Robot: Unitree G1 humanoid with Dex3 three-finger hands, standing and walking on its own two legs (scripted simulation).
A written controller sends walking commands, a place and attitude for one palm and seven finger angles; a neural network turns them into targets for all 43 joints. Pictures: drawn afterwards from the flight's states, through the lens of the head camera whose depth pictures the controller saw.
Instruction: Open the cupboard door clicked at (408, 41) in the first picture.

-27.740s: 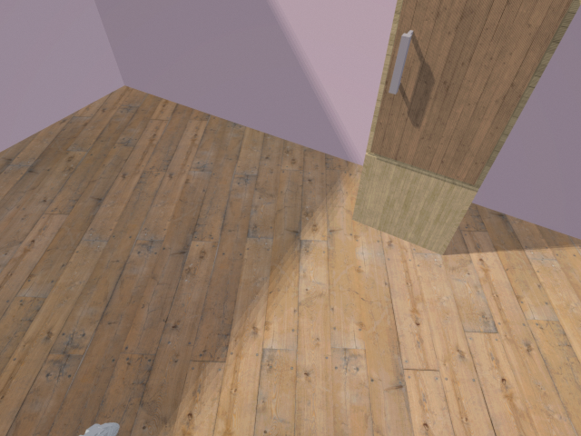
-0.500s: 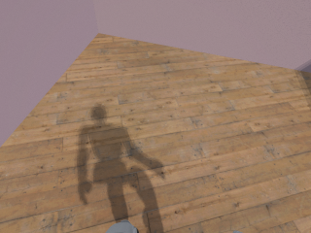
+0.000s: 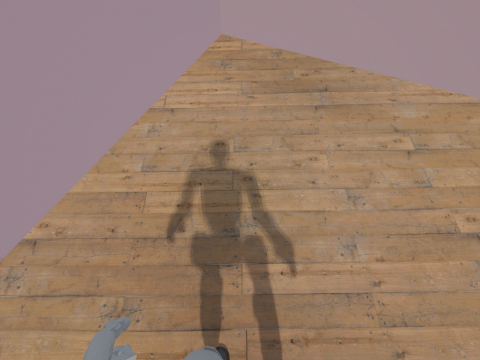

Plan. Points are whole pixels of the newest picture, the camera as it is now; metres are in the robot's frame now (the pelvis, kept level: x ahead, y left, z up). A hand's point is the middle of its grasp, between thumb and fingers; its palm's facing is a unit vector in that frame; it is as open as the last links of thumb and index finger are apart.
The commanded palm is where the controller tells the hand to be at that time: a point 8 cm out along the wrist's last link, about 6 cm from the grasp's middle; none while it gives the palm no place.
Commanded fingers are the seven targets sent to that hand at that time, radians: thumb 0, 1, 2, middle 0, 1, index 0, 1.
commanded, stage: turn to face it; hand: left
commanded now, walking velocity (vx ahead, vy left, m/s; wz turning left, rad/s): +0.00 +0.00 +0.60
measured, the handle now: out of the picture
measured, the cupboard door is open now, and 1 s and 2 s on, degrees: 45 45 45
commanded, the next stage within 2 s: none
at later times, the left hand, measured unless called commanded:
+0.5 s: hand out of the picture -0.02 +0.20 -0.18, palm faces +0.34 -0.90 -0.27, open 7.4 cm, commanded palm none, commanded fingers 0.00 0.90 0.90 -0.20 -0.30 -0.20 -0.30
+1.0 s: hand out of the picture +0.08 +0.17 -0.14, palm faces +0.52 -0.80 -0.29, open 7.4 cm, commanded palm none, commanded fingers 0.00 0.90 0.90 -0.20 -0.30 -0.20 -0.30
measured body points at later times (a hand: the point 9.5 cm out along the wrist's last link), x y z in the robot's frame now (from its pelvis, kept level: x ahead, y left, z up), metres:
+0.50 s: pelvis +0.04 -0.01 -0.01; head +0.09 +0.03 +0.43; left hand -0.04 +0.25 -0.16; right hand +0.27 -0.20 -0.13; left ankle +0.03 +0.08 -0.73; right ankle -0.01 -0.14 -0.67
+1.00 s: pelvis +0.11 -0.05 +0.01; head +0.19 -0.03 +0.45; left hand +0.06 +0.21 -0.12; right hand +0.31 -0.24 -0.15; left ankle +0.00 +0.04 -0.64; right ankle +0.13 -0.15 -0.73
